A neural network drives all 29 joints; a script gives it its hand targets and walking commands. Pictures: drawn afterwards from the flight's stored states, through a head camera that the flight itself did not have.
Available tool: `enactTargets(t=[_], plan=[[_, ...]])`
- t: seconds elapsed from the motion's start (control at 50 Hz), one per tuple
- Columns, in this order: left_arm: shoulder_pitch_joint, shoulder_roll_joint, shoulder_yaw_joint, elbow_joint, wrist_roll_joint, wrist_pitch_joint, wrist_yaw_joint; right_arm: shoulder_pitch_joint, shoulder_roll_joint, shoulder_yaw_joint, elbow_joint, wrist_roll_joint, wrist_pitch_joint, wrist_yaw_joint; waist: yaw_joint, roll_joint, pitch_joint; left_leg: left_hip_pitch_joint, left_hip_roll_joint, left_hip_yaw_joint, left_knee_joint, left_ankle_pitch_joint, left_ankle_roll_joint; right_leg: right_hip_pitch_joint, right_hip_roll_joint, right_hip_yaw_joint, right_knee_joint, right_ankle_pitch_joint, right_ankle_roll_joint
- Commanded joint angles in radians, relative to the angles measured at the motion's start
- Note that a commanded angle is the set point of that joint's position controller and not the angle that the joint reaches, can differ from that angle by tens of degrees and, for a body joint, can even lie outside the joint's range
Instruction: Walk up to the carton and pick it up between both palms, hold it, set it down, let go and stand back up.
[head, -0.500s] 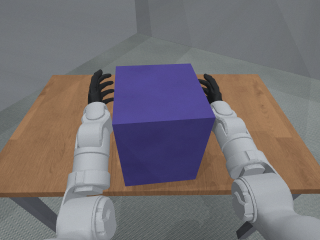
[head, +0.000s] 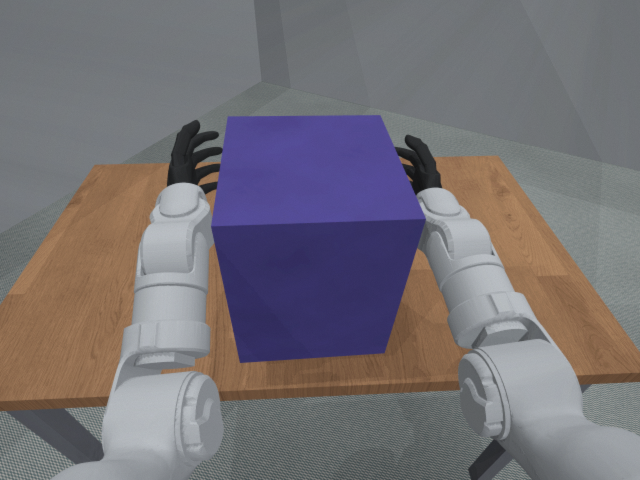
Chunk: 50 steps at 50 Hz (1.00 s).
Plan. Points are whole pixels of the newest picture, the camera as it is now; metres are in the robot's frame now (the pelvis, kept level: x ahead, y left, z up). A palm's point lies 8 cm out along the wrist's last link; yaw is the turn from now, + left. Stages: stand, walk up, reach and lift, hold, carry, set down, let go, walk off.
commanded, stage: reach and lift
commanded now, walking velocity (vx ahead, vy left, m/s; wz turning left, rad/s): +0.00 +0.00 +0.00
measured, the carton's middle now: (309, 240) +0.39 +0.02 +0.12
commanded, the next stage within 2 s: hold in 0.96 s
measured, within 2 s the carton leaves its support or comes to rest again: neither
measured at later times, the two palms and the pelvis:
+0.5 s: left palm (179, 164) +0.39 +0.16 +0.24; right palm (430, 173) +0.40 -0.13 +0.22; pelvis +0.00 +0.00 +0.00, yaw +0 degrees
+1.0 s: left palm (173, 156) +0.38 +0.16 +0.26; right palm (439, 165) +0.38 -0.13 +0.24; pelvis +0.00 +0.00 +0.00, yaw +0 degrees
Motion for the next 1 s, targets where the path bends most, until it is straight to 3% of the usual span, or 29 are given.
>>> enactTargets(t=[0.0, 0.08, 0.12, 0.14, 0.18, 0.2, 0.22, 0.24, 0.26, 0.28, 0.3, 0.36, 0.4, 0.46, 0.48, 0.52, 0.56, 0.58, 0.64, 0.7, 0.76, 0.78, 0.8, 0.82, 0.84, 0.88, 0.9, 0.96, 0.98], plan=[[-0.867, -0.591, -0.466, -0.122, -0.128, 0.018, -0.158, -1.011, 0.758, 0.395, -0.460, 0.194, -0.035, 0.057, -0.066, -0.021, -0.571, 0.026, -0.120, -0.010, -0.142, 0.157, 0.002, 0.469, -0.009, 0.035, 0.018, 0.203, 0.055], [-0.820, -0.587, -0.437, -0.081, -0.114, 0.044, -0.173, -1.025, 0.757, 0.399, -0.475, 0.202, -0.015, 0.040, -0.073, -0.031, -0.543, 0.027, -0.128, -0.013, -0.143, 0.171, 0.005, 0.495, -0.008, 0.039, 0.015, 0.225, 0.057], [-0.892, -0.595, -0.456, -0.124, -0.133, 0.034, -0.174, -1.029, 0.768, 0.397, -0.467, 0.202, -0.011, 0.037, -0.086, -0.008, -0.586, 0.023, -0.123, -0.015, -0.143, 0.154, 0.004, 0.494, -0.006, 0.041, 0.018, 0.205, 0.058], [-0.884, -0.577, -0.440, -0.117, -0.137, 0.031, -0.177, -1.015, 0.779, 0.393, -0.464, 0.194, 0.001, 0.033, -0.088, -0.039, -0.572, 0.001, -0.126, -0.016, -0.145, 0.142, 0.012, 0.506, -0.013, 0.044, 0.019, 0.227, 0.063], [-0.913, -0.590, -0.481, -0.168, -0.156, 0.029, -0.170, -1.055, 0.800, 0.429, -0.542, 0.236, -0.007, 0.028, -0.075, -0.016, -0.629, 0.004, -0.131, -0.016, -0.130, 0.191, -0.001, 0.522, -0.011, 0.036, 0.032, 0.294, 0.067], [-0.896, -0.594, -0.471, -0.139, -0.140, 0.043, -0.172, -1.037, 0.761, 0.402, -0.486, 0.221, 0.006, 0.025, -0.103, -0.002, -0.555, 0.015, -0.130, -0.020, -0.136, 0.173, -0.007, 0.495, -0.010, 0.035, 0.020, 0.262, 0.061], [-0.892, -0.592, -0.436, -0.078, -0.123, 0.051, -0.181, -1.019, 0.753, 0.354, -0.416, 0.204, 0.016, 0.028, -0.103, -0.001, -0.492, 0.004, -0.125, -0.018, -0.151, 0.128, -0.002, 0.458, -0.006, 0.039, 0.004, 0.182, 0.059], [-0.959, -0.610, -0.450, -0.142, -0.137, 0.042, -0.176, -1.039, 0.785, 0.366, -0.432, 0.208, 0.010, 0.036, -0.098, 0.005, -0.576, 0.016, -0.119, -0.016, -0.150, 0.140, 0.001, 0.470, -0.002, 0.035, 0.009, 0.175, 0.054], [-0.932, -0.590, -0.423, -0.096, -0.127, 0.054, -0.178, -1.059, 0.771, 0.351, -0.423, 0.214, 0.012, 0.037, -0.094, 0.003, -0.542, 0.004, -0.119, -0.015, -0.158, 0.120, 0.006, 0.465, -0.010, 0.038, 0.007, 0.172, 0.057], [-0.929, -0.582, -0.393, -0.057, -0.114, 0.054, -0.181, -1.068, 0.768, 0.343, -0.398, 0.206, 0.016, 0.037, -0.089, -0.034, -0.515, -0.015, -0.121, -0.011, -0.164, 0.089, 0.015, 0.461, -0.008, 0.037, -0.004, 0.138, 0.061], [-0.923, -0.603, -0.414, -0.072, -0.126, 0.056, -0.184, -1.042, 0.757, 0.332, -0.379, 0.202, 0.019, 0.038, -0.108, 0.000, -0.505, 0.005, -0.115, -0.016, -0.165, 0.112, 0.005, 0.448, -0.005, 0.030, 0.000, 0.146, 0.052], [-0.928, -0.583, -0.375, -0.046, -0.105, 0.068, -0.186, -1.076, 0.774, 0.342, -0.392, 0.219, 0.029, 0.037, -0.079, -0.009, -0.523, -0.015, -0.120, -0.012, -0.169, 0.078, 0.019, 0.466, -0.011, 0.044, -0.004, 0.133, 0.057], [-0.901, -0.568, -0.349, -0.017, -0.087, 0.076, -0.193, -1.045, 0.741, 0.310, -0.345, 0.211, 0.035, 0.031, -0.089, -0.007, -0.474, -0.024, -0.119, -0.004, -0.173, 0.075, 0.010, 0.462, -0.007, 0.042, -0.008, 0.132, 0.059], [-0.914, -0.563, -0.353, -0.047, -0.094, 0.082, -0.194, -1.103, 0.762, 0.348, -0.422, 0.227, 0.033, 0.032, -0.073, -0.018, -0.547, -0.027, -0.119, -0.006, -0.168, 0.092, 0.022, 0.500, -0.010, 0.047, 0.008, 0.179, 0.063], [-0.890, -0.546, -0.338, -0.006, -0.089, 0.089, -0.199, -1.097, 0.751, 0.343, -0.408, 0.234, 0.042, 0.030, -0.082, -0.036, -0.505, -0.041, -0.126, -0.004, -0.164, 0.085, 0.018, 0.512, -0.012, 0.054, 0.001, 0.202, 0.065], [-0.949, -0.579, -0.400, -0.088, -0.124, 0.085, -0.199, -1.059, 0.763, 0.344, -0.405, 0.245, 0.054, 0.023, -0.111, 0.000, -0.535, 0.001, -0.122, -0.012, -0.161, 0.110, 0.004, 0.506, -0.004, 0.051, 0.005, 0.202, 0.066], [-0.958, -0.598, -0.399, -0.082, -0.120, 0.092, -0.193, -1.089, 0.755, 0.340, -0.419, 0.257, 0.058, 0.021, -0.110, 0.007, -0.532, -0.015, -0.120, -0.019, -0.153, 0.111, -0.001, 0.493, 0.000, 0.047, 0.003, 0.204, 0.060], [-0.930, -0.586, -0.384, -0.080, -0.119, 0.094, -0.194, -1.097, 0.763, 0.346, -0.456, 0.259, 0.057, 0.021, -0.098, -0.025, -0.552, -0.010, -0.122, -0.014, -0.159, 0.115, 0.010, 0.511, -0.003, 0.049, 0.003, 0.215, 0.070], [-0.960, -0.626, -0.449, -0.172, -0.151, 0.097, -0.189, -1.071, 0.764, 0.376, -0.491, 0.287, 0.066, 0.013, -0.124, 0.020, -0.620, 0.013, -0.121, -0.027, -0.129, 0.222, -0.018, 0.540, 0.009, 0.048, 0.024, 0.321, 0.062], [-0.929, -0.624, -0.463, -0.192, -0.158, 0.109, -0.180, -1.114, 0.760, 0.420, -0.586, 0.334, 0.070, -0.002, -0.113, 0.015, -0.650, 0.019, -0.127, -0.033, -0.113, 0.272, -0.019, 0.551, 0.016, 0.050, 0.039, 0.406, 0.070], [-0.930, -0.633, -0.453, -0.198, -0.138, 0.129, -0.180, -1.064, 0.740, 0.401, -0.532, 0.336, 0.098, 0.000, -0.118, 0.022, -0.594, 0.032, -0.122, -0.037, -0.115, 0.259, -0.032, 0.527, 0.028, 0.040, 0.028, 0.355, 0.064], [-0.925, -0.655, -0.490, -0.259, -0.157, 0.131, -0.181, -1.071, 0.737, 0.409, -0.602, 0.350, 0.089, -0.001, -0.109, 0.027, -0.645, 0.048, -0.114, -0.033, -0.103, 0.319, -0.038, 0.534, 0.034, 0.039, 0.037, 0.392, 0.060], [-0.937, -0.640, -0.468, -0.219, -0.142, 0.142, -0.176, -1.056, 0.713, 0.384, -0.520, 0.344, 0.109, 0.000, -0.126, 0.042, -0.566, 0.052, -0.113, -0.037, -0.110, 0.282, -0.036, 0.493, 0.033, 0.035, 0.022, 0.337, 0.058], [-0.941, -0.646, -0.463, -0.206, -0.138, 0.149, -0.177, -1.081, 0.725, 0.400, -0.542, 0.350, 0.110, -0.001, -0.108, 0.037, -0.591, 0.053, -0.115, -0.038, -0.110, 0.258, -0.031, 0.492, 0.033, 0.040, 0.016, 0.305, 0.057], [-0.935, -0.626, -0.441, -0.169, -0.121, 0.158, -0.182, -1.054, 0.695, 0.358, -0.472, 0.330, 0.120, 0.004, -0.119, 0.044, -0.514, 0.029, -0.114, -0.032, -0.129, 0.201, -0.033, 0.477, 0.028, 0.036, 0.007, 0.253, 0.053], [-0.906, -0.634, -0.454, -0.214, -0.123, 0.172, -0.185, -1.058, 0.708, 0.384, -0.513, 0.356, 0.124, 0.003, -0.112, 0.049, -0.555, 0.029, -0.113, -0.030, -0.119, 0.240, -0.032, 0.515, 0.028, 0.042, 0.021, 0.326, 0.056], [-0.946, -0.647, -0.456, -0.187, -0.126, 0.169, -0.183, -1.070, 0.717, 0.375, -0.483, 0.341, 0.135, 0.002, -0.130, 0.047, -0.528, 0.017, -0.113, -0.039, -0.129, 0.193, -0.029, 0.502, 0.026, 0.043, 0.013, 0.278, 0.057], [-0.992, -0.647, -0.469, -0.231, -0.145, 0.171, -0.177, -1.109, 0.745, 0.382, -0.504, 0.356, 0.140, 0.013, -0.114, 0.043, -0.557, 0.006, -0.109, -0.036, -0.132, 0.185, -0.023, 0.484, 0.030, 0.034, 0.023, 0.263, 0.050], [-0.978, -0.640, -0.443, -0.172, -0.141, 0.179, -0.181, -1.112, 0.715, 0.363, -0.472, 0.348, 0.146, 0.012, -0.114, 0.025, -0.516, -0.003, -0.107, -0.034, -0.138, 0.170, -0.024, 0.467, 0.031, 0.035, 0.014, 0.237, 0.048]])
